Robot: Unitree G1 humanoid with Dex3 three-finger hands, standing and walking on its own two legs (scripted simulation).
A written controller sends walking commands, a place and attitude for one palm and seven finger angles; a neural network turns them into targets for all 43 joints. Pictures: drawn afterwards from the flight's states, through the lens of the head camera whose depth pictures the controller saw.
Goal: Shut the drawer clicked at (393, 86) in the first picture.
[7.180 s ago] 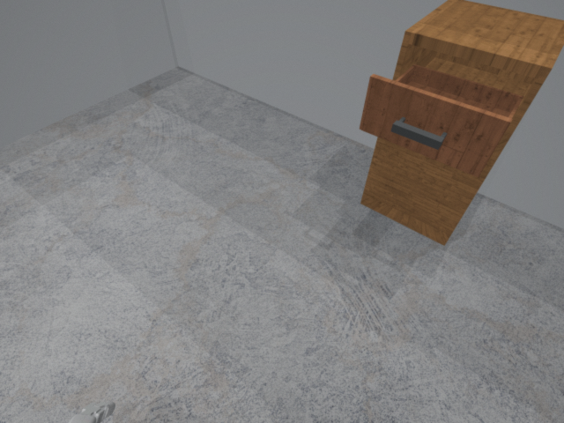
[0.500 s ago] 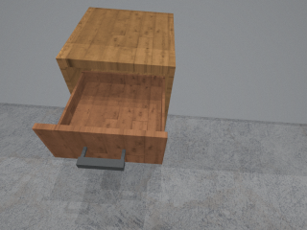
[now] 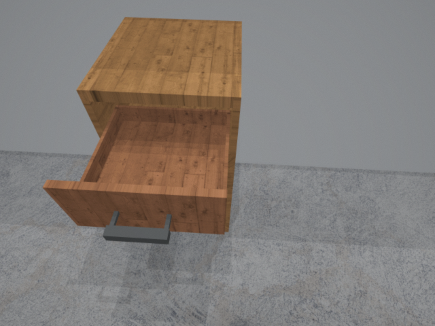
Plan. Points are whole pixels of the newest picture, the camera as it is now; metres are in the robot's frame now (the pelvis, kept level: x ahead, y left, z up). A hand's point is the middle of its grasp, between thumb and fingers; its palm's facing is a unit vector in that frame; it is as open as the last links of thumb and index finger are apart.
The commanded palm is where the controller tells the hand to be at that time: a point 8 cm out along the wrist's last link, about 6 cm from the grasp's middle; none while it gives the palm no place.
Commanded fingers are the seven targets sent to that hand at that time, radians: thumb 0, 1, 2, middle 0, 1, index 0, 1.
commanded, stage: come to a stop and stand still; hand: left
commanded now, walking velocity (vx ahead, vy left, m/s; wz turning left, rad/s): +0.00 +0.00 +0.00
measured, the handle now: (139, 225) +0.32 +0.20 -0.08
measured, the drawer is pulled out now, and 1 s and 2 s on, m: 0.28 0.28 0.28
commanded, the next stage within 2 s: look again from close up in 0.34 s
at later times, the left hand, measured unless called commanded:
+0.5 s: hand out of the picture -0.03 +0.19 -0.17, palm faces -0.01 -0.98 -0.20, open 7.4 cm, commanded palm none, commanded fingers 0.00 0.90 0.90 -0.20 -0.30 -0.20 -0.30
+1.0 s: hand out of the picture -0.01 +0.21 -0.17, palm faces +0.01 -0.98 -0.18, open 7.4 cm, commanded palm none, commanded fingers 0.00 0.90 0.90 -0.20 -0.30 -0.20 -0.30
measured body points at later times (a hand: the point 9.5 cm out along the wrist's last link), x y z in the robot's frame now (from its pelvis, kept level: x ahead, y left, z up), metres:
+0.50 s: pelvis -0.02 +0.02 +0.00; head +0.00 +0.02 +0.45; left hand -0.03 +0.24 -0.16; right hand -0.03 -0.19 -0.16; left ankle -0.02 +0.12 -0.73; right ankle +0.00 -0.09 -0.74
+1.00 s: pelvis -0.01 +0.05 +0.00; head +0.00 +0.05 +0.45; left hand -0.01 +0.26 -0.16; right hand -0.01 -0.18 -0.15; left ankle -0.02 +0.12 -0.74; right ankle +0.00 -0.09 -0.73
